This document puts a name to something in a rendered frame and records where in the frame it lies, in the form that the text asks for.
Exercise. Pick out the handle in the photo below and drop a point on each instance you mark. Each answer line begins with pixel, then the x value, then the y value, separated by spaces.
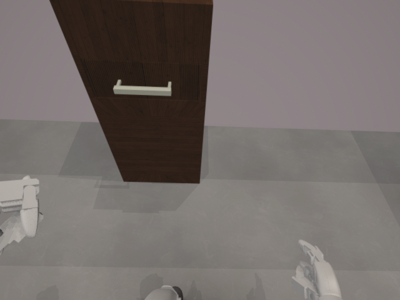
pixel 142 90

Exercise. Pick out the left robot shin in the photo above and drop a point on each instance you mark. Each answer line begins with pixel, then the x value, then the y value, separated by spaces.
pixel 168 287

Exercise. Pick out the cabinet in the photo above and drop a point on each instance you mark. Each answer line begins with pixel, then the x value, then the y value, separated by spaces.
pixel 152 140

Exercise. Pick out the robot left hand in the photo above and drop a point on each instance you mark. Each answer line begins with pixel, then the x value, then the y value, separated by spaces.
pixel 19 196

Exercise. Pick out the drawer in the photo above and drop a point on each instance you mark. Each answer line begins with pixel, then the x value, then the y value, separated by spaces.
pixel 104 74

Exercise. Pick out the robot right hand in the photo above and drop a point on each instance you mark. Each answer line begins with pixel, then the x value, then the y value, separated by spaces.
pixel 321 277

